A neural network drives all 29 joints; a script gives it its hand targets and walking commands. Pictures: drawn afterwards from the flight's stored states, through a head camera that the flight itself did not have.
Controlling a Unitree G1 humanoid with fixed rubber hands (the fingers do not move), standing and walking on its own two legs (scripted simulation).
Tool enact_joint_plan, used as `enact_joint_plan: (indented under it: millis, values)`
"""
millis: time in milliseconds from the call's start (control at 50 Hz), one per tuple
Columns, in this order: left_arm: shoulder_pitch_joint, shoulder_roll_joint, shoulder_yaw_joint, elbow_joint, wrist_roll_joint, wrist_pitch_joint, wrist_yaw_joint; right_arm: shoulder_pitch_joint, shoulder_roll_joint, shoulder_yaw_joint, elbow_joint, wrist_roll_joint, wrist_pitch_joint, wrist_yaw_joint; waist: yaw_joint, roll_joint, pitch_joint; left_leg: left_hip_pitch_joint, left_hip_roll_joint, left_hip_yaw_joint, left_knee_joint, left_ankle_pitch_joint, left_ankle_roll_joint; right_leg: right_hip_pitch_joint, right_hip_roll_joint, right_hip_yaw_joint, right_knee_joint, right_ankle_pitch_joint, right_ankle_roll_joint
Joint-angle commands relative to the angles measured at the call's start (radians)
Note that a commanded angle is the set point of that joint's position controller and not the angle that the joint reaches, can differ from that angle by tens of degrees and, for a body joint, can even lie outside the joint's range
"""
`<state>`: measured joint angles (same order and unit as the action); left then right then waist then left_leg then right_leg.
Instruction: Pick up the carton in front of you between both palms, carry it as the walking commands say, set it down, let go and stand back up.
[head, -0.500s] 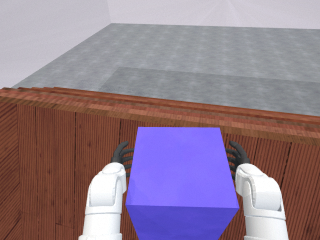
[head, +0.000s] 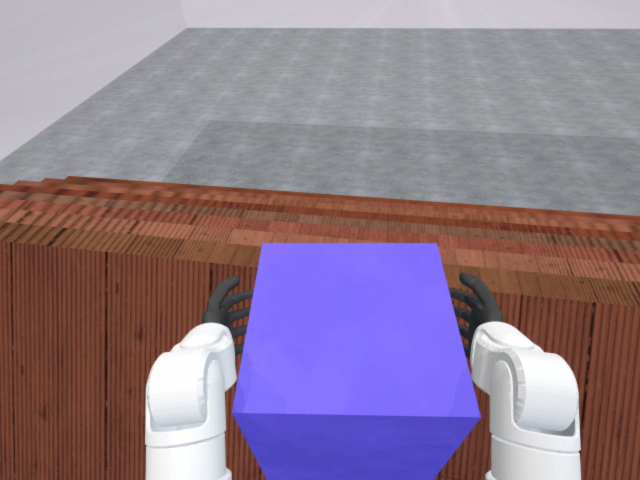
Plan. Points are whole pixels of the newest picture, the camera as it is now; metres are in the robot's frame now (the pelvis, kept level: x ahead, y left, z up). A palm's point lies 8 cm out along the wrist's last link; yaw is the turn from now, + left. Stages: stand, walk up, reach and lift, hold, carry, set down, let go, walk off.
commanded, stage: carry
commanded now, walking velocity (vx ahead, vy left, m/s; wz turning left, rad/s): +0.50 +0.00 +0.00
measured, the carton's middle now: (348, 368) +0.27 -0.01 +0.02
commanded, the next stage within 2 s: none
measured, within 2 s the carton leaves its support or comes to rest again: neither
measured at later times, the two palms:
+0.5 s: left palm (244, 181) +0.61 +0.16 +0.08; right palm (410, 170) +0.61 -0.14 +0.08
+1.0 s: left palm (275, 83) +1.00 +0.14 +0.10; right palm (394, 79) +1.01 -0.16 +0.09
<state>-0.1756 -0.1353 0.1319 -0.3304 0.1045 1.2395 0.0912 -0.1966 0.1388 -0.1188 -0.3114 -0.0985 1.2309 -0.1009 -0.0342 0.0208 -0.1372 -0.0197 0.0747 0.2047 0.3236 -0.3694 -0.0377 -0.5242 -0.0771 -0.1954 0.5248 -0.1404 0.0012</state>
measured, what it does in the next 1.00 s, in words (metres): walks ahead: right foot, then left foot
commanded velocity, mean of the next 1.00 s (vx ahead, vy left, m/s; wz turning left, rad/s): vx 0.50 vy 0.00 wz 0.00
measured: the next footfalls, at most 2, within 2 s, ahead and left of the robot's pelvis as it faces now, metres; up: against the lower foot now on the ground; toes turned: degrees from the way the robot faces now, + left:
right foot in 0.04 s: +0.18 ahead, -0.11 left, +0.00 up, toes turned -12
left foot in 0.48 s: +0.50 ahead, +0.10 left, +0.00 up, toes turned +14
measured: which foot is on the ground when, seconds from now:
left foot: down 0.00-0.06, up 0.08-0.46, down 0.48-0.96, up 0.98-1.00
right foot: up 0.00-0.02, down 0.04-0.50, up 0.52-0.94, down 0.96-1.00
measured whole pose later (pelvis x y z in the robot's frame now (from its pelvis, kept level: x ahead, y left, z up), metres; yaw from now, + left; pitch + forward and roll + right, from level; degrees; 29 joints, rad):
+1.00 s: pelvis +0.67 -0.02 -0.03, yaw +1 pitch +2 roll +0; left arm -0.49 -0.06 0.15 -0.08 0.09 1.21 0.11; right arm -0.50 0.02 -0.15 -0.09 -0.06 1.21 -0.11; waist 0.02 0.04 -0.05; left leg -0.12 0.08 0.11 0.89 -0.53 -0.01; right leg -0.55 -0.02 -0.19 0.68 -0.17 -0.11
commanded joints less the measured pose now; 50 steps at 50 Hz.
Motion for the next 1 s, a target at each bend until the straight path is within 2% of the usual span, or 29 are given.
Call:
enact_joint_plan:
  millis: [0, 20, 40, 60, 80, 120, 140, 180, 260, 320, 380, 420, 440, 460, 480, 500, 520, 560, 580, 620, 740, 800, 840, 880, 900, 920, 940, 960, 980]
  values:
    - [-0.441, -0.871, -0.695, -0.008, -0.369, -0.003, -0.246, -0.443, 0.872, 0.717, -0.030, 0.404, 0.009, 0.271, 0.032, 0.076, -0.145, -0.125, 0.118, 0.018, 0.163, 0.416, 0.074, 0.379, 0.078, -0.105, -0.062, -0.018, -0.019]
    - [-0.419, -0.870, -0.690, 0.002, -0.363, -0.004, -0.247, -0.440, 0.857, 0.714, -0.030, 0.400, 0.010, 0.272, 0.056, 0.016, -0.207, -0.254, 0.090, 0.035, 0.367, 0.361, 0.044, 0.581, -0.008, 0.019, -0.068, -0.087, -0.033]
    - [-0.403, -0.851, -0.678, 0.016, -0.345, -0.011, -0.248, -0.452, 0.861, 0.724, -0.048, 0.404, 0.016, 0.272, 0.069, -0.235, -0.277, -0.492, -0.008, 0.024, 0.682, 0.143, -0.015, 0.746, -0.286, 0.500, -0.223, -0.304, -0.154]
    - [-0.404, -0.875, -0.680, 0.027, -0.348, -0.019, -0.249, -0.465, 0.866, 0.730, -0.056, 0.403, 0.015, 0.275, 0.067, -0.335, -0.247, -0.704, -0.064, -0.077, 0.853, -0.116, -0.006, 0.796, -0.380, 0.719, -0.326, -0.233, -0.235]
    - [-0.428, -0.903, -0.693, -0.004, -0.360, -0.025, -0.251, -0.477, 0.890, 0.735, -0.049, 0.407, 0.005, 0.278, 0.056, -0.252, -0.243, -0.742, 0.002, -0.159, 0.951, -0.110, 0.024, 0.769, -0.371, 0.646, -0.302, -0.108, -0.231]
    - [-0.486, -0.959, -0.728, -0.052, -0.392, -0.045, -0.257, -0.493, 0.926, 0.742, -0.065, 0.411, -0.020, 0.281, 0.047, -0.074, -0.242, -0.724, 0.070, -0.194, 0.923, -0.003, 0.054, 0.670, -0.315, 0.469, -0.277, 0.021, -0.180]
    - [-0.506, -0.973, -0.745, -0.069, -0.404, -0.055, -0.260, -0.486, 0.937, 0.750, -0.070, 0.406, -0.032, 0.279, 0.042, -0.057, -0.236, -0.684, 0.088, -0.197, 0.851, 0.057, 0.055, 0.619, -0.287, 0.380, -0.294, 0.036, -0.148]
    - [-0.502, -0.976, -0.762, -0.088, -0.421, -0.066, -0.265, -0.449, 0.969, 0.753, -0.062, 0.395, -0.050, 0.270, 0.045, -0.109, -0.237, -0.637, 0.068, -0.153, 0.742, 0.112, 0.048, 0.592, -0.250, 0.267, -0.320, 0.060, -0.123]
    - [-0.438, -0.939, -0.772, -0.097, -0.429, -0.073, -0.279, -0.362, 0.950, 0.752, -0.062, 0.356, -0.070, 0.250, 0.046, -0.142, -0.181, -0.642, 0.033, -0.082, 0.474, 0.197, 0.029, 0.617, -0.199, 0.134, -0.327, 0.176, -0.126]
    - [-0.407, -0.897, -0.763, -0.113, -0.421, -0.067, -0.279, -0.347, 0.919, 0.749, -0.092, 0.355, -0.062, 0.243, 0.049, -0.158, -0.126, -0.587, -0.002, -0.022, 0.288, 0.264, 0.037, 0.610, -0.171, 0.062, -0.312, 0.261, -0.111]
    - [-0.380, -0.864, -0.744, -0.117, -0.400, -0.049, -0.270, -0.347, 0.880, 0.742, -0.121, 0.366, -0.038, 0.249, 0.052, -0.180, -0.078, -0.510, -0.017, 0.019, 0.192, 0.336, 0.058, 0.615, -0.169, 0.030, -0.292, 0.312, -0.095]
    - [-0.383, -0.839, -0.736, -0.120, -0.394, -0.034, -0.265, -0.349, 0.858, 0.734, -0.119, 0.373, -0.022, 0.254, 0.039, -0.173, -0.098, -0.363, -0.049, 0.068, 0.148, 0.317, 0.071, 0.596, -0.156, -0.020, -0.162, 0.433, -0.071]
    - [-0.390, -0.825, -0.737, -0.124, -0.394, -0.026, -0.262, -0.342, 0.846, 0.724, -0.108, 0.373, -0.015, 0.257, 0.026, -0.135, -0.145, -0.202, -0.091, 0.109, 0.127, 0.263, 0.073, 0.540, -0.119, -0.067, -0.017, 0.460, -0.048]
    - [-0.397, -0.806, -0.734, -0.124, -0.393, -0.018, -0.260, -0.340, 0.833, 0.714, -0.100, 0.374, -0.009, 0.260, 0.008, -0.082, -0.199, 0.010, -0.037, 0.032, 0.138, 0.210, 0.079, 0.398, -0.094, -0.059, 0.145, 0.334, -0.022]
    - [-0.425, -0.799, -0.742, -0.137, -0.396, -0.004, -0.256, -0.339, 0.811, 0.699, -0.079, 0.365, -0.006, 0.263, -0.004, 0.126, -0.270, 0.224, 0.240, -0.401, 0.047, 0.041, 0.193, 0.137, -0.010, -0.039, 0.453, 0.082, 0.030]
    - [-0.438, -0.796, -0.743, -0.141, -0.395, 0.003, -0.257, -0.328, 0.835, 0.701, -0.044, 0.371, -0.008, 0.264, -0.002, 0.317, -0.292, 0.329, 0.372, -0.727, -0.101, 0.083, 0.291, -0.107, 0.095, 0.036, 0.674, -0.319, 0.036]
    - [-0.449, -0.820, -0.748, -0.121, -0.395, 0.000, -0.257, -0.344, 0.861, 0.707, -0.065, 0.385, -0.009, 0.267, 0.005, 0.225, -0.272, 0.310, 0.373, -0.667, -0.092, 0.217, 0.292, -0.177, 0.040, 0.143, 0.801, -0.337, 0.010]
    - [-0.475, -0.892, -0.759, -0.117, -0.403, -0.018, -0.261, -0.397, 0.923, 0.723, -0.088, 0.403, -0.020, 0.271, 0.005, 0.059, -0.256, 0.199, 0.312, -0.463, -0.050, 0.377, 0.232, -0.180, -0.040, 0.183, 0.772, -0.247, -0.025]
    - [-0.469, -0.920, -0.761, -0.112, -0.405, -0.027, -0.261, -0.421, 0.943, 0.733, -0.106, 0.411, -0.026, 0.273, 0.013, 0.026, -0.246, 0.132, 0.292, -0.387, -0.069, 0.378, 0.197, -0.146, -0.063, 0.190, 0.699, -0.189, -0.030]
    - [-0.460, -0.941, -0.763, -0.108, -0.397, -0.044, -0.254, -0.439, 0.953, 0.747, -0.123, 0.426, -0.035, 0.277, 0.016, 0.060, -0.242, 0.079, 0.253, -0.282, -0.097, 0.325, 0.167, -0.099, -0.050, 0.154, 0.595, -0.131, -0.025]
    - [-0.506, -0.855, -0.768, -0.085, -0.374, -0.057, -0.221, -0.479, 0.838, 0.753, -0.096, 0.436, -0.042, 0.278, 0.011, 0.117, -0.148, 0.093, 0.181, -0.114, -0.084, 0.423, 0.182, -0.173, -0.022, 0.060, 0.287, -0.014, -0.007]
    - [-0.623, -0.778, -0.767, -0.047, -0.385, -0.046, -0.210, -0.569, 0.742, 0.729, -0.046, 0.425, -0.040, 0.262, -0.028, 0.130, -0.093, 0.058, 0.163, -0.080, -0.064, 0.462, 0.183, -0.126, 0.013, 0.012, 0.155, 0.058, -0.033]
    - [-0.694, -0.733, -0.738, 0.009, -0.387, -0.036, -0.203, -0.646, 0.703, 0.706, 0.011, 0.420, -0.032, 0.250, -0.023, 0.142, -0.066, 0.048, 0.165, -0.075, -0.047, 0.466, 0.170, -0.089, 0.024, 0.007, 0.110, 0.086, -0.064]
    - [-0.757, -0.698, -0.692, 0.079, -0.391, -0.030, -0.198, -0.729, 0.689, 0.684, 0.073, 0.426, -0.024, 0.237, 0.003, 0.154, -0.070, 0.047, 0.169, -0.055, 0.038, 0.578, 0.152, -0.009, 0.042, 0.007, 0.093, 0.068, -0.094]
    - [-0.773, -0.690, -0.665, 0.120, -0.392, -0.028, -0.196, -0.774, 0.692, 0.674, 0.104, 0.432, -0.020, 0.231, 0.041, 0.144, -0.115, 0.027, 0.153, -0.018, 0.155, 0.689, 0.132, 0.120, 0.075, -0.025, 0.079, 0.049, -0.099]
    - [-0.792, -0.688, -0.638, 0.163, -0.392, -0.029, -0.195, -0.807, 0.698, 0.667, 0.138, 0.435, -0.016, 0.225, 0.086, 0.072, -0.187, -0.025, 0.099, 0.032, 0.359, 0.724, 0.099, 0.320, 0.129, -0.065, 0.030, 0.008, -0.094]
    - [-0.805, -0.695, -0.611, 0.200, -0.394, -0.029, -0.197, -0.868, 0.699, 0.651, 0.163, 0.435, -0.015, 0.219, 0.127, -0.048, -0.258, -0.180, 0.057, 0.016, 0.615, 0.523, 0.076, 0.523, 0.048, 0.052, 0.010, -0.064, -0.080]
    - [-0.851, -0.667, -0.581, 0.231, -0.392, -0.029, -0.199, -0.882, 0.742, 0.640, 0.203, 0.434, -0.010, 0.213, 0.084, -0.290, -0.298, -0.451, -0.079, -0.039, 0.876, 0.015, 0.033, 0.671, -0.242, 0.580, -0.121, -0.119, -0.173]
    - [-0.898, -0.708, -0.580, 0.257, -0.416, -0.032, -0.203, -0.919, 0.753, 0.619, 0.223, 0.428, -0.013, 0.207, 0.100, -0.362, -0.344, -0.640, -0.135, -0.174, 1.061, -0.156, 0.047, 0.769, -0.311, 0.798, -0.225, -0.129, -0.258]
